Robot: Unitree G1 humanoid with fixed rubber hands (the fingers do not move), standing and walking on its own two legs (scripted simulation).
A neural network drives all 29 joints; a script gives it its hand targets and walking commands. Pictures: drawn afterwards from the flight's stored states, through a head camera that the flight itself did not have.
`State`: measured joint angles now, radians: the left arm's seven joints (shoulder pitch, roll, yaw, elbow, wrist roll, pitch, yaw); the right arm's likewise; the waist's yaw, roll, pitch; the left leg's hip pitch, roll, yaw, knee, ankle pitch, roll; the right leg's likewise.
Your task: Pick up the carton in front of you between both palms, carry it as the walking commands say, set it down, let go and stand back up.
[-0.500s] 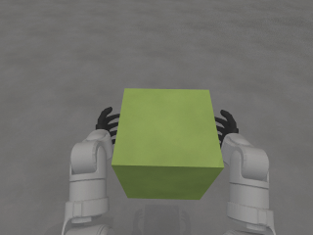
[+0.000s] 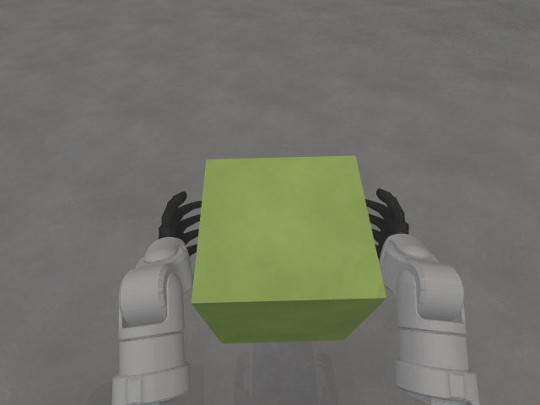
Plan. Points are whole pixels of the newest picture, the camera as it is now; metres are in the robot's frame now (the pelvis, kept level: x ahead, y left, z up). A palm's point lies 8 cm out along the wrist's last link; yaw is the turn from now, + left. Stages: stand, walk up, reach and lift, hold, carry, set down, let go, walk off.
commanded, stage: carry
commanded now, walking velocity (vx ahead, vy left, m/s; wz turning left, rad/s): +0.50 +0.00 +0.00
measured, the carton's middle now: (282, 258) +0.34 -0.01 +0.04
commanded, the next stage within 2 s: none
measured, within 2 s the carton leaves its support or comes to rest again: neither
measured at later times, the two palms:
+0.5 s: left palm (178, 124) +0.61 +0.18 +0.11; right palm (331, 124) +0.60 -0.12 +0.11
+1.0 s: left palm (201, 55) +0.91 +0.16 +0.12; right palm (319, 54) +0.90 -0.14 +0.12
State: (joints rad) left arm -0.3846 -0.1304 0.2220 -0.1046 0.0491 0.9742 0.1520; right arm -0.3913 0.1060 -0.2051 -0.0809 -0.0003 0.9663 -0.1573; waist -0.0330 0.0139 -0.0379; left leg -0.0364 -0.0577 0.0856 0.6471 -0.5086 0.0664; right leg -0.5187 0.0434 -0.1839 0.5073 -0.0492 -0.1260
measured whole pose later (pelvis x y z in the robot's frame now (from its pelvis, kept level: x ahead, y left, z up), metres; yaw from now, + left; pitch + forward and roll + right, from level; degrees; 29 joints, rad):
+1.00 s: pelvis +0.67 +0.02 +0.01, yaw -1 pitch +2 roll +0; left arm 0.01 -0.13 0.05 -0.55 0.05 1.22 0.14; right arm 0.01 0.13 -0.03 -0.53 -0.04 1.21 -0.14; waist -0.02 0.00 -0.15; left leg 0.16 0.04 0.18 0.24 -0.43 -0.03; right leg -0.54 -0.07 -0.19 0.50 -0.03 -0.02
